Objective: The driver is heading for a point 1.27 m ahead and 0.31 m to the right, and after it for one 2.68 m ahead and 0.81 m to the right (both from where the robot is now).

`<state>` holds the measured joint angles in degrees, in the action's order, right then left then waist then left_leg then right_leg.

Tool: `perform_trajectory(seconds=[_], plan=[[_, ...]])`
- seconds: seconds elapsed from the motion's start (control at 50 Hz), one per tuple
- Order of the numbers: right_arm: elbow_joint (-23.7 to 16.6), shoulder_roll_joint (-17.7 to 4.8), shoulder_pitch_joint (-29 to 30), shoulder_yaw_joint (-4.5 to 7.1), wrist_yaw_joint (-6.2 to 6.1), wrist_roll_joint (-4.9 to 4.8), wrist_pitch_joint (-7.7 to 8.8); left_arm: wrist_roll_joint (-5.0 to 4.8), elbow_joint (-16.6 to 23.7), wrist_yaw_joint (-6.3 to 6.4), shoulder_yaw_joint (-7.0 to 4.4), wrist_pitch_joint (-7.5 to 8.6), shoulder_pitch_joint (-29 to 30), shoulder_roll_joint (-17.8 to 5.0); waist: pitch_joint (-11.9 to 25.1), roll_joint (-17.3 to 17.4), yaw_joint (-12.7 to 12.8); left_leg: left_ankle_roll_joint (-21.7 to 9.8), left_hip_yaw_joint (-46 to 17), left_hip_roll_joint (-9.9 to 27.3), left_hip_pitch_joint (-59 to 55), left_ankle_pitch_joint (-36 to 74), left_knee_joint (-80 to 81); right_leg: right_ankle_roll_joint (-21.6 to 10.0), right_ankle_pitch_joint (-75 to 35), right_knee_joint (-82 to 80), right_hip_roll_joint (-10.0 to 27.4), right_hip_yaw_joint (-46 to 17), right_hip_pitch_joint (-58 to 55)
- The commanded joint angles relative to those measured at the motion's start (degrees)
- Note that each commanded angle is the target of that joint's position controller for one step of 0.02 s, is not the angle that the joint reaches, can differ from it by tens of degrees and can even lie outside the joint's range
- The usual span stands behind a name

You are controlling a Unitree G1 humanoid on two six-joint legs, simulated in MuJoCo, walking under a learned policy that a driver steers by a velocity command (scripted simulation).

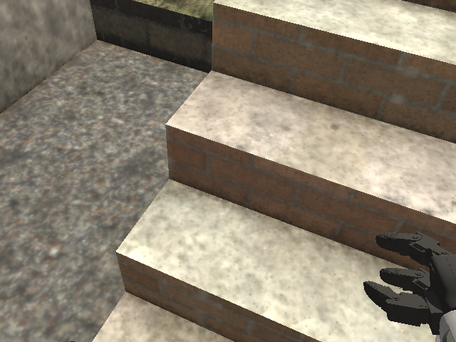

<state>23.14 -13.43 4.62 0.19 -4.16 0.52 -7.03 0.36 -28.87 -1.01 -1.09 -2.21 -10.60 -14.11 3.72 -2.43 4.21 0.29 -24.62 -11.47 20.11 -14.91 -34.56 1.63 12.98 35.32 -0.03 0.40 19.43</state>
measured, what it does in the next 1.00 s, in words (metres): steps on the spot: left foot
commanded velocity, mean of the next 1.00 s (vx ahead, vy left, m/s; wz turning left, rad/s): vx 0.00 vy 0.00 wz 0.06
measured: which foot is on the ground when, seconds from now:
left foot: down 0.00-0.02, up 0.04-0.28, down 0.30-1.00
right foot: down 0.00-1.00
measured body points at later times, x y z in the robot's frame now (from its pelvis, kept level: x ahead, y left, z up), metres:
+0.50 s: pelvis +0.04 -0.01 +0.01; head +0.06 +0.00 +0.46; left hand +0.11 +0.21 -0.13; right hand +0.16 -0.23 -0.11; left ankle +0.03 +0.11 -0.73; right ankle -0.01 -0.13 -0.73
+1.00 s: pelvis +0.03 +0.00 +0.02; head +0.05 +0.01 +0.47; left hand -0.01 +0.22 -0.14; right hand +0.08 -0.24 -0.13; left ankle +0.03 +0.11 -0.73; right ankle -0.01 -0.13 -0.73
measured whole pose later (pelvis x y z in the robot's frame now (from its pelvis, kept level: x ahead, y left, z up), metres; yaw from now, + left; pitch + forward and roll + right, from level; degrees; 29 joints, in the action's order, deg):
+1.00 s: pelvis +0.03 +0.00 +0.02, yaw +3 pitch +0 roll +0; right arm 53.1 -10.1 -16.6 1.1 -4.7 0.3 -0.5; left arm 1.0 -55.2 6.1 0.3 -2.1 -22.3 -7.5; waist -2.3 -0.3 0.4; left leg -1.5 -1.7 -1.7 10.8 -10.8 -21.4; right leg 1.1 13.7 17.3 1.8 3.5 3.8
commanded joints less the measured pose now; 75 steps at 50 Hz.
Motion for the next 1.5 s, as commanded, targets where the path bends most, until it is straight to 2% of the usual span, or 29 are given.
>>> perform_trajectory(seconds=[0.02,0.04,0.06,0.08,0.1,0.12,0.14,0.16,0.18,0.22,0.24,0.26,0.28,0.3,0.32,0.34,0.4,0.52,0.6,0.78,1.06,1.1,1.12,1.2,1.3,1.32,1.34,1.38,1.5], plan=[[5.5,-4.0,-15.6,0.95,0.81,-0.47,5.25,10.19,-5.5,-7.56,0.49,3.48,-6.1,1.2,5.1,-4.3,-8.5,-1.3,1.1,2.0,10.4,-3.7,-1.9,-10.4,-44.0,-4.7,9.6,-6.9,-18.7],[6.2,-8.3,-20.2,3.20,1.22,-0.31,5.80,7.42,-3.2,-7.78,-2.51,3.85,-4.9,-7.1,12.9,-12.4,-9.4,5.0,5.8,-0.3,18.8,-19.9,-10.7,-21.3,-48.0,-6.0,20.8,-18.9,-27.1],[7.5,-11.6,-18.9,4.60,1.55,-1.79,6.51,6.69,-2.1,-7.36,-2.87,5.22,-6.9,-6.7,11.0,-6.3,-6.4,8.0,7.6,2.1,16.4,-22.9,-27.7,-22.1,-43.8,-5.9,23.0,-20.7,-22.1],[7.9,-10.5,-17.8,4.85,2.14,-1.39,6.84,3.45,-1.4,-6.50,-3.20,5.86,-0.8,-7.4,8.9,-11.4,-7.2,9.9,9.3,5.8,13.9,-21.0,-37.0,-19.7,-16.9,-11.2,23.1,-25.0,-12.2],[8.0,-9.8,-10.7,4.33,2.74,-0.72,8.07,1.77,1.1,-5.15,-0.11,6.23,5.1,-1.3,1.7,-3.8,-5.5,8.9,12.8,5.1,15.8,-18.4,-46.0,-15.5,2.6,-15.1,17.6,-21.0,-2.8],[8.6,-7.4,-9.2,3.73,2.57,-0.14,9.63,1.41,2.0,-4.42,1.52,5.45,9.7,0.6,-0.3,-4.9,-6.4,7.9,13.5,4.3,15.6,-16.7,-52.8,-13.7,6.4,-16.6,15.8,-18.3,1.9],[6.8,-7.3,-4.5,3.46,2.31,-0.94,10.68,2.79,2.3,-3.19,2.62,3.37,9.0,2.7,0.2,-3.9,-4.1,7.8,15.2,3.1,19.4,-17.3,-56.9,-14.6,6.8,-17.9,14.2,-14.2,0.6],[8.4,-5.6,-5.2,3.13,1.83,-0.63,12.22,2.53,1.6,-3.25,3.56,2.78,5.2,4.2,-0.6,-0.2,-2.5,7.8,12.2,4.3,21.6,-15.5,-49.8,-14.6,8.2,-17.4,14.0,-13.0,-4.7],[9.9,-4.4,-6.0,2.67,2.32,-0.38,13.17,1.02,0.7,-3.14,4.03,3.20,3.1,4.4,-1.4,0.4,-2.3,8.0,12.4,6.2,22.5,-15.9,-41.1,-14.1,9.1,-16.7,13.1,-11.7,-7.7],[13.8,-1.5,-9.4,2.30,4.54,0.12,13.63,-1.35,-2.9,-2.96,3.09,4.39,-2.1,1.8,-2.9,-1.0,-2.3,9.1,16.5,10.5,22.5,-22.2,-12.0,-10.5,13.8,-16.6,10.8,-9.4,-16.4],[16.8,-0.6,-12.2,1.82,6.43,0.39,12.61,-1.98,-5.1,-3.42,1.75,4.42,-4.1,-2.0,-3.1,-1.7,-2.6,9.9,20.7,12.5,16.1,-22.3,3.1,-7.6,17.1,-17.1,8.5,-7.9,-16.5],[18.9,1.3,-14.7,0.62,8.44,-0.27,11.07,-1.59,-7.9,-4.91,-0.04,2.47,-4.9,-6.2,-4.2,-2.9,-3.8,9.0,25.8,10.8,2.1,-9.0,18.1,-6.9,17.3,-17.1,5.1,-4.7,-9.0],[18.0,-1.1,-9.7,1.60,6.11,-3.29,7.54,-3.49,-8.4,0.10,-1.51,1.37,-11.3,-3.3,-7.2,-11.5,2.9,5.4,27.6,6.3,-1.0,6.9,6.4,-11.7,-22.3,-14.2,5.9,-6.3,-7.3],[17.3,-3.2,-15.6,1.76,5.29,-3.17,6.84,-2.67,-8.6,1.62,0.98,2.61,-5.9,0.7,-2.3,-15.1,-4.0,3.3,24.0,11.0,-0.9,6.9,9.4,-11.3,-39.4,-10.8,9.1,-2.8,-13.6],[17.6,-7.9,-16.8,2.28,4.57,-1.30,6.33,-2.14,-6.2,2.77,1.42,3.21,-3.7,4.2,1.2,-7.8,-2.7,0.7,17.9,14.9,-1.3,18.3,4.4,-9.0,-36.1,-9.3,8.8,-1.0,-14.6],[17.9,-6.6,-17.1,2.03,3.72,-0.55,5.47,-1.30,-7.1,3.18,2.10,3.17,-7.3,6.6,5.6,0.0,-1.1,-2.1,15.6,17.9,-1.9,21.5,3.8,-7.2,-22.6,-11.3,8.6,0.1,-17.1],[19.5,-3.3,-19.1,1.08,0.04,0.15,5.62,-0.15,-10.8,4.88,0.60,2.36,-6.9,1.8,-1.2,4.5,-3.0,-2.8,16.8,16.7,-5.1,19.8,7.2,-5.3,-19.9,-14.5,6.2,0.7,-13.1],[21.3,-2.6,-20.9,1.15,-1.76,-0.76,5.66,-0.32,-15.9,5.22,0.40,2.22,-8.1,2.0,-0.2,3.8,-4.0,-4.0,17.1,17.3,-11.0,25.7,9.9,-5.0,-18.9,-18.0,5.5,1.3,-15.4],[21.8,-1.4,-20.2,1.10,-1.78,-0.01,6.06,-0.02,-19.2,6.24,0.31,1.54,-10.3,1.8,-1.7,4.9,-4.4,-4.0,17.7,17.4,-12.5,26.7,11.8,-4.9,-15.1,-19.6,5.2,0.8,-15.2],[24.8,-2.6,-21.5,1.68,-1.31,-0.23,7.02,0.45,-22.9,7.88,0.23,0.03,-14.4,1.5,-4.0,3.4,-4.0,-4.4,18.0,17.3,-12.5,26.1,14.4,-4.2,-10.8,-20.6,5.5,1.4,-15.6],[29.3,-1.8,-24.7,2.17,-0.41,-0.24,7.05,0.56,-26.8,6.76,1.23,0.74,-18.6,4.1,-6.8,2.5,-3.6,-4.2,18.2,17.3,-10.5,16.3,16.3,-4.3,-5.8,-20.7,6.8,0.9,-12.3],[29.9,-1.8,-24.8,2.16,-0.35,-0.37,7.10,0.77,-27.2,6.89,1.08,0.63,-18.7,3.7,-7.1,2.7,-3.5,-3.8,18.5,17.2,-10.1,15.3,16.6,-4.3,-5.4,-21.0,6.7,0.6,-11.9],[30.5,-0.8,-27.8,1.24,0.53,0.61,6.74,2.07,-26.7,5.74,-0.36,1.33,-18.8,-1.8,-4.8,4.7,-4.8,-4.4,19.3,17.1,-10.1,16.1,14.3,-5.8,-7.7,-16.8,7.0,-0.4,-12.3],[30.9,-0.5,-27.6,0.73,0.89,0.85,6.27,1.69,-27.5,4.69,0.38,1.69,-19.1,3.3,-7.1,2.4,-4.4,-4.5,19.3,17.2,-6.1,9.2,13.5,-6.2,-3.1,-16.7,7.2,-0.6,-9.6],[31.7,0.0,-28.1,0.01,1.08,0.54,6.21,1.48,-27.8,4.79,0.27,1.47,-19.7,2.8,-8.8,2.3,-4.2,-4.4,18.9,17.1,-3.2,6.5,13.6,-6.3,-2.3,-16.4,7.0,-0.9,-9.3],[31.6,0.6,-27.2,0.24,0.20,-1.13,6.15,-0.65,-28.4,5.27,2.09,1.31,-20.1,8.6,-10.8,-0.4,-3.2,-3.7,18.2,17.2,-2.8,2.3,16.8,-4.6,2.0,-19.4,6.3,0.6,-8.0],[31.9,-0.1,-28.6,-0.14,0.73,0.71,6.15,1.27,-28.1,4.85,0.40,1.50,-20.0,1.9,-10.7,2.1,-4.4,-4.2,18.6,17.0,-3.3,5.7,14.3,-5.8,-1.1,-17.1,6.5,-1.1,-8.1],[32.3,0.7,-29.4,-0.40,1.10,0.71,6.37,1.35,-27.9,4.34,0.13,1.78,-19.8,1.5,-8.3,3.0,-4.3,-4.3,18.9,17.0,-3.9,6.8,13.9,-6.3,-2.8,-16.6,6.9,-1.2,-9.3],[33.3,0.9,-29.7,-0.57,1.08,0.21,6.70,1.06,-28.5,4.21,0.53,2.03,-19.8,3.0,-9.1,1.9,-4.1,-4.1,18.8,17.1,-2.8,4.3,13.5,-6.1,-0.6,-17.3,6.9,-1.3,-8.6]])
